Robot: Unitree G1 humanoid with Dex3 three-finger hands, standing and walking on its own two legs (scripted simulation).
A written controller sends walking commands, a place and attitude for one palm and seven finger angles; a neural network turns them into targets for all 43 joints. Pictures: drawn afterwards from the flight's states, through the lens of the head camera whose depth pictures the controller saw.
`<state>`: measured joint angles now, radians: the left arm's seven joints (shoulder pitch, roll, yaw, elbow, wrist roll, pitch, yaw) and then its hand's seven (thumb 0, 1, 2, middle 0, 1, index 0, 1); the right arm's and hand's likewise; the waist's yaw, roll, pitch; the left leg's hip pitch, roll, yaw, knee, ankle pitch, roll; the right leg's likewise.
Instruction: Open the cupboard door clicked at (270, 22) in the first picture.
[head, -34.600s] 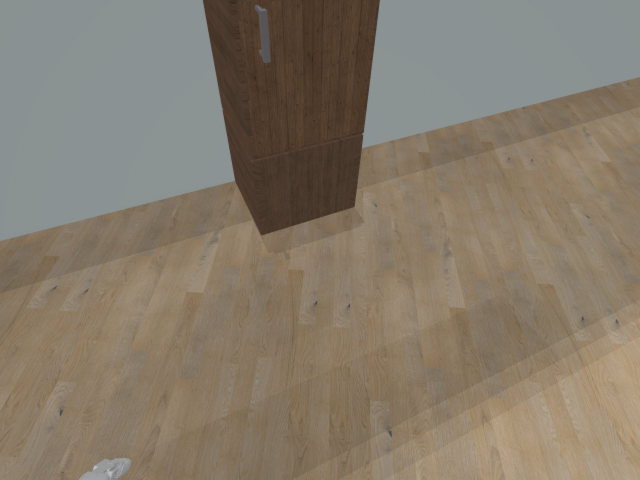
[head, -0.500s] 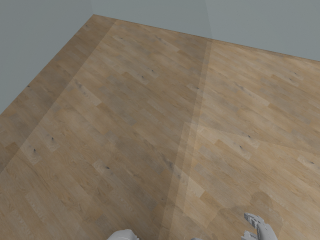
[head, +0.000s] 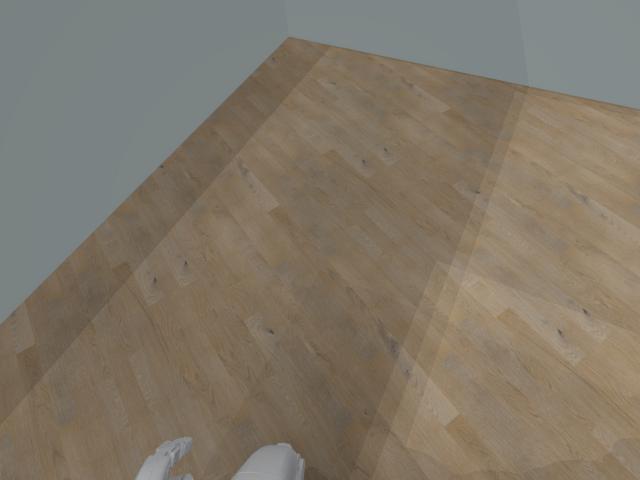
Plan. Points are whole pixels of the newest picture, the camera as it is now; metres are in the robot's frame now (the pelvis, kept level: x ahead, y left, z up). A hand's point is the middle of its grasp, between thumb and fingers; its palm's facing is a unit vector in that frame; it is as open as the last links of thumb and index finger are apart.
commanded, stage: turn to face it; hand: left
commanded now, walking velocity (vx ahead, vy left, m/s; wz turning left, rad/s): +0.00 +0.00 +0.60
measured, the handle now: out of the picture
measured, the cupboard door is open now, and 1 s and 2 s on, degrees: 36 36 36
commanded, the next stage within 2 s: none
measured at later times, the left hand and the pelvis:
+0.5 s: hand out of the picture -0.01 +0.25 -0.18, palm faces +0.36 -0.89 -0.26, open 7.4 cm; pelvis +0.02 +0.02 -0.01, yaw +19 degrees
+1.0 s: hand out of the picture +0.03 +0.18 -0.15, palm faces +0.56 -0.79 -0.26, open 7.4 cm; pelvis +0.07 -0.03 +0.01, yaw +37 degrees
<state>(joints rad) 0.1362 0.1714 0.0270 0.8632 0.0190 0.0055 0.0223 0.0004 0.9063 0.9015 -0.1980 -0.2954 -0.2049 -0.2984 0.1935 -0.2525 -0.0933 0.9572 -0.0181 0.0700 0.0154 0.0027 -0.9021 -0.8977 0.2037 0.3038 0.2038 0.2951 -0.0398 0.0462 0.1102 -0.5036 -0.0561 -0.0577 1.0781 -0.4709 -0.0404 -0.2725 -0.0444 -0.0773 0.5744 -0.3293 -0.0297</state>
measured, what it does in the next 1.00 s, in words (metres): steps on the spot, turning left: left foot, then right foot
